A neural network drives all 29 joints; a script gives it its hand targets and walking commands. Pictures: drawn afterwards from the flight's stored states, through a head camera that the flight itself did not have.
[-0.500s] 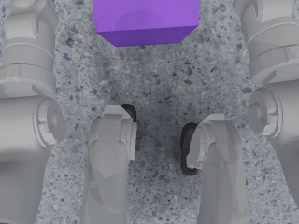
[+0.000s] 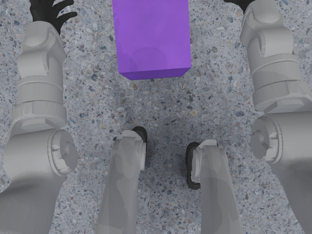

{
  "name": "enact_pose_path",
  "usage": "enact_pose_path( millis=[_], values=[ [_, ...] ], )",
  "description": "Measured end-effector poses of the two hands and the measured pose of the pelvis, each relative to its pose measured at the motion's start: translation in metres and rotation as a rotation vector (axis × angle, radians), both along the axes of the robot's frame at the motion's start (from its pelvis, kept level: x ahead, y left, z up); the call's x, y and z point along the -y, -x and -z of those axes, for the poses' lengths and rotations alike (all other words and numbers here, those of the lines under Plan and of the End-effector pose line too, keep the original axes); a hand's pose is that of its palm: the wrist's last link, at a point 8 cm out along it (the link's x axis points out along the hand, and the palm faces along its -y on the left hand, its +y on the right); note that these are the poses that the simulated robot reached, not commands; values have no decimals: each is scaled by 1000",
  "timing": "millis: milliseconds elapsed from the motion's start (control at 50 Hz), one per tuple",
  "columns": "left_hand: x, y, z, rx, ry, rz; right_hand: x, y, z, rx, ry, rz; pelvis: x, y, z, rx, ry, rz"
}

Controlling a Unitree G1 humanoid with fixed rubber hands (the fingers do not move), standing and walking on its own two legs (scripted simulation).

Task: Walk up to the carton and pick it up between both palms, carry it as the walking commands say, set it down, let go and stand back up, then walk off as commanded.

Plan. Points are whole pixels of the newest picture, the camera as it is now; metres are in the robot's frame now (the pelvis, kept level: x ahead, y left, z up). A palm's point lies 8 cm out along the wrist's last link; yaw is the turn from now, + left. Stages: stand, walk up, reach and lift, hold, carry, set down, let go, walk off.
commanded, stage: set down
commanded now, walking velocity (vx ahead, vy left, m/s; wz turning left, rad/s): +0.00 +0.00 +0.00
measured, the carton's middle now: (153, 45) +0.57 +0.09 -0.42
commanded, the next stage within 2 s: let go in 0.44 s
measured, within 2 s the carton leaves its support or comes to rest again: neither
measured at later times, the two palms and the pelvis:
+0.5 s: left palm out of the picture +0.50 +0.28 +0.03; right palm out of the picture +0.57 -0.11 +0.03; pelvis +0.02 +0.00 +0.12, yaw +0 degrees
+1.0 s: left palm out of the picture +0.36 +0.28 +0.11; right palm out of the picture +0.42 -0.16 +0.10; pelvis +0.06 +0.01 +0.20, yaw +1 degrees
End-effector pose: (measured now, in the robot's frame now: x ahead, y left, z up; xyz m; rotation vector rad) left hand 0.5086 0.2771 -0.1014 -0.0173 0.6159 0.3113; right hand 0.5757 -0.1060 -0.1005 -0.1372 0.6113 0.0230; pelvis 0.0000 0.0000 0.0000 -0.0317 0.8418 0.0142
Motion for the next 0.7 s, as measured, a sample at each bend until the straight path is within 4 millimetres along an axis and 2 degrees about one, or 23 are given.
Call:
enact_pose_path(
  millis=[260,400,480,580,640,700],
  values=[
    [-3,3,-82,3,-2,14,1,0,-83,-1,1,-17,0,-12,-74,18,-1,-4],
    [-2,5,-118,-1,2,24,2,3,-119,-6,2,-19,-3,-19,-110,36,-3,1],
    [0,5,-127,-11,5,25,1,3,-128,-20,2,-21,-4,-22,-122,43,-3,3],
    [2,8,-125,-34,-8,34,-1,7,-126,-37,26,-31,-6,-25,-131,49,0,-3],
    [3,17,-121,-61,-37,72,3,20,-123,-43,62,-21,-7,-29,-136,55,2,-8],
    [3,34,-122,-93,-67,125,10,43,-124,-53,93,3,-8,-35,-144,72,2,-8]
  ],
)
